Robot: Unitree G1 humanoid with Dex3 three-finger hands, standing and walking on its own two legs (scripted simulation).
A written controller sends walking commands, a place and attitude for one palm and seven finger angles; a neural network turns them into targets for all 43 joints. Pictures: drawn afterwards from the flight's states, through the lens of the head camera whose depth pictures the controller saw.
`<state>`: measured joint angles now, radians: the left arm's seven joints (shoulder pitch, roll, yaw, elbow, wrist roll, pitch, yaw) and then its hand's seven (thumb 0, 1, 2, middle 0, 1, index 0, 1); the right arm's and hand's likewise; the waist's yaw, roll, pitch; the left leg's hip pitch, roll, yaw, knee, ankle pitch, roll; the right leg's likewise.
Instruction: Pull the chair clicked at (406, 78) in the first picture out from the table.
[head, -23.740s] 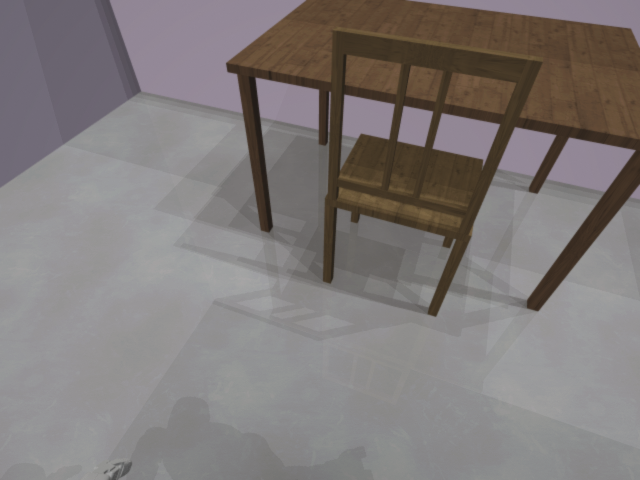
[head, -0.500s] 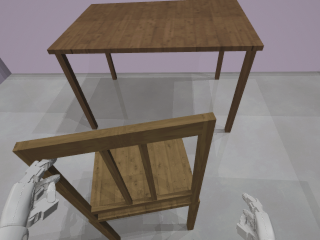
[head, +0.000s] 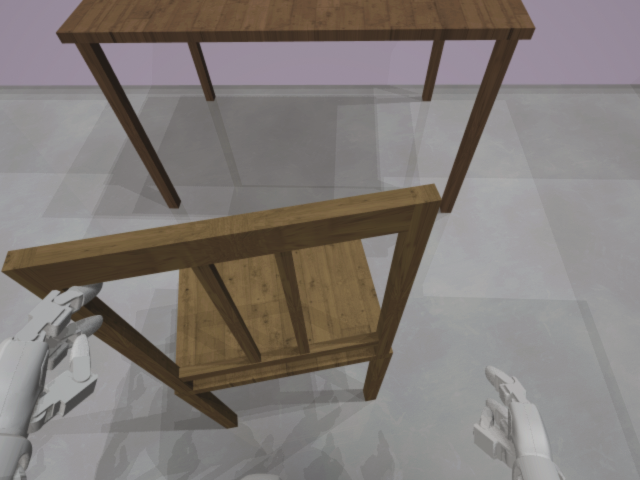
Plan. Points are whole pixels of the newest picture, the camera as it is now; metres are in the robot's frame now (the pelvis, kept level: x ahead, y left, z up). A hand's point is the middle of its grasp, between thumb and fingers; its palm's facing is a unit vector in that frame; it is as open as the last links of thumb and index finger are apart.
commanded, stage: step back with the hand held close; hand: left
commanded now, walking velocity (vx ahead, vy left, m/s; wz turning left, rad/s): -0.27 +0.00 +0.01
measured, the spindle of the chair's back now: (234, 321) +0.32 +0.17 -0.07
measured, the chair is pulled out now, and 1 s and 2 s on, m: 0.61 0.61 0.61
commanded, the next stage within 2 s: stop stepping back and stand still in 0.78 s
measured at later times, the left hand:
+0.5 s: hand out of the picture +0.12 +0.32 +0.12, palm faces +0.47 -0.78 -0.42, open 7.4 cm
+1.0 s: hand out of the picture +0.01 +0.25 +0.16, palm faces +0.21 -0.81 -0.54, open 7.4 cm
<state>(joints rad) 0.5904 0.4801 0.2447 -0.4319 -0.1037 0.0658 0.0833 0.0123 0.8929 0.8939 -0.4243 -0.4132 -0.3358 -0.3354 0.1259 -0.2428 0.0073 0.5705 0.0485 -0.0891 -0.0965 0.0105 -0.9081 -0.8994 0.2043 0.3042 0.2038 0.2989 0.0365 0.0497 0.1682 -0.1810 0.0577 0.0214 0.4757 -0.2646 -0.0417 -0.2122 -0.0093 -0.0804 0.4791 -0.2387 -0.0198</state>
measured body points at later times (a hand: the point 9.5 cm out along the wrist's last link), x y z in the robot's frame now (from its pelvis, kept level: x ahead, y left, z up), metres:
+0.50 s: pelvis -0.09 +0.04 -0.01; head -0.09 +0.03 +0.44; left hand +0.09 +0.35 +0.15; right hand +0.09 -0.21 -0.09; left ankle -0.03 +0.15 -0.74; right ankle +0.01 -0.10 -0.74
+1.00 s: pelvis -0.20 +0.03 -0.01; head -0.16 +0.03 +0.44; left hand -0.01 +0.30 +0.19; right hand -0.04 -0.21 -0.11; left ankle -0.10 +0.13 -0.73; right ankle -0.29 -0.12 -0.74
